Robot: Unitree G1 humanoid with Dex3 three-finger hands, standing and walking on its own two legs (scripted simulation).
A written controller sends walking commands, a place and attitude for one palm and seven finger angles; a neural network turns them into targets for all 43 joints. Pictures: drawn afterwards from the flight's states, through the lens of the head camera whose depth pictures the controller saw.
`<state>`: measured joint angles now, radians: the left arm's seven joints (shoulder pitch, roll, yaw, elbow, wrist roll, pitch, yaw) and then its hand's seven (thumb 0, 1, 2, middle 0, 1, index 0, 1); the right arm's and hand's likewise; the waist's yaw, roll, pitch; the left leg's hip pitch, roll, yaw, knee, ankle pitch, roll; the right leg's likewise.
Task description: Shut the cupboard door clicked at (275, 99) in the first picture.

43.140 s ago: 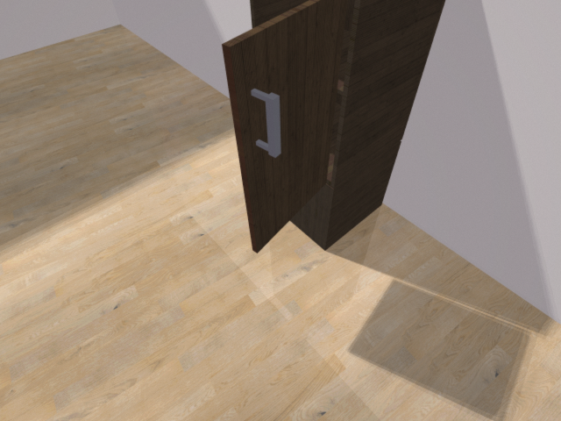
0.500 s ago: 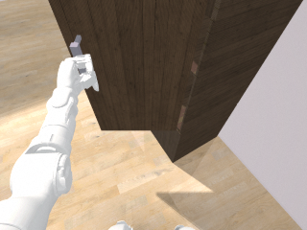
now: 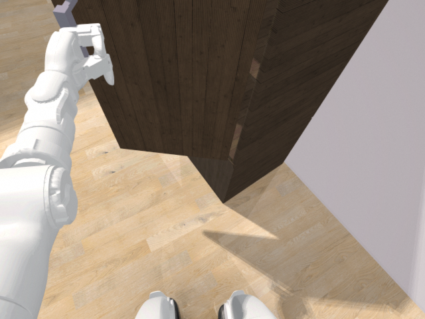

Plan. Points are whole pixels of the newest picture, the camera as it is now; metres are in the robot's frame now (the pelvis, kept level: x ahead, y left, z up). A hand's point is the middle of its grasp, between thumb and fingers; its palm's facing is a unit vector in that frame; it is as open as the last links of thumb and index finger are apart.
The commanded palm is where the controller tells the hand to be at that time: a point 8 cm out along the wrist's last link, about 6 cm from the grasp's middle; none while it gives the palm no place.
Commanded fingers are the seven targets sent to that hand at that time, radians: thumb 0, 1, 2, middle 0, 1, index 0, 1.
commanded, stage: push the door shut along its arc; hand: left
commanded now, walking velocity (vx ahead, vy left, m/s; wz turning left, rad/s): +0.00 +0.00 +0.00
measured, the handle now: (81, 39) +0.61 +0.17 +0.13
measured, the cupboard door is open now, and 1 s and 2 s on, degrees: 49 38 33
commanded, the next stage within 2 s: pull the fist back off the door in 0.86 s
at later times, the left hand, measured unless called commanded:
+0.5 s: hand (132, 37) +0.60 +0.08 +0.14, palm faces -0.30 -0.95 +0.00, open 3.0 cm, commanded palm +0.61 +0.12 +0.14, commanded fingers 0.00 0.90 0.90 -1.30 -1.50 -1.30 -1.50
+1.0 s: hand (141, 32) +0.61 +0.06 +0.14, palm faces -0.33 -0.94 +0.03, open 3.3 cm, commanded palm +0.65 +0.07 +0.14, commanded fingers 0.00 0.90 0.90 -1.30 -1.50 -1.30 -1.50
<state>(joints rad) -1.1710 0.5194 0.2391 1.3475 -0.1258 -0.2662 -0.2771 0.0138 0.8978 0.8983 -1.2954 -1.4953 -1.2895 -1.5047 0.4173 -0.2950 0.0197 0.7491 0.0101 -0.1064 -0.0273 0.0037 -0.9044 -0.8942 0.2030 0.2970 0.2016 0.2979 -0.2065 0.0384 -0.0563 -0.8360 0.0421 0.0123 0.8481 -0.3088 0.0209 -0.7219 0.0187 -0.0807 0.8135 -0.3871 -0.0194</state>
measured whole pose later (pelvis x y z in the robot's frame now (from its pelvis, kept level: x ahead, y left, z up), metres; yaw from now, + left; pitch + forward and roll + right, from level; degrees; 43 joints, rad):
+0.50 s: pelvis +0.02 +0.01 -0.01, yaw -2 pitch +23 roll -3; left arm -1.37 0.61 0.30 1.41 -0.03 -0.20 -0.35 0.01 0.86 0.91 -1.29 -1.50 -1.29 -1.50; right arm 0.48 -0.28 0.03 0.71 -0.03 -0.05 -0.02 0.00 -0.90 -0.89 0.20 0.30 0.20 0.30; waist -0.28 0.06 -0.06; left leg -0.96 0.06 0.03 0.92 -0.36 0.03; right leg -0.84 0.03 -0.06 0.86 -0.42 -0.01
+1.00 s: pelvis +0.01 +0.01 -0.02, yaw -1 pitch +26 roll -4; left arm -1.53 0.58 0.20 1.45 -0.05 -0.15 -0.32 0.01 0.97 1.01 -1.29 -1.50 -1.30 -1.50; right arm 0.45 -0.29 0.02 0.76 -0.05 -0.11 -0.03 0.00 -0.90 -0.89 0.20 0.30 0.20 0.30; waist -0.30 0.05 -0.06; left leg -1.07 0.05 -0.01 0.99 -0.37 0.03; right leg -0.93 0.03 -0.09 0.92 -0.44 -0.01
